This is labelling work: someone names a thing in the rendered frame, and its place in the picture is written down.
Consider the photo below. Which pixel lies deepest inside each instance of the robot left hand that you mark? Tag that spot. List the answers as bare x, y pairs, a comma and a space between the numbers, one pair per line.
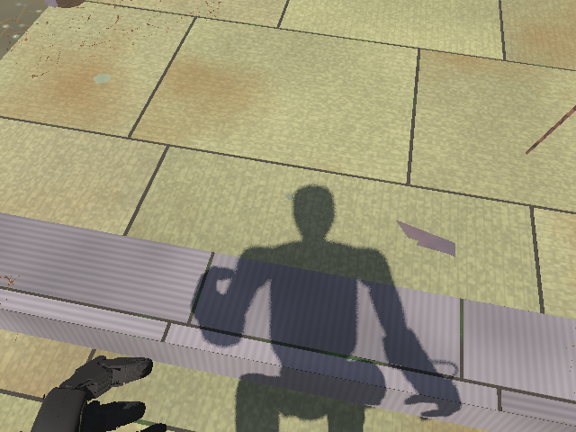
65, 408

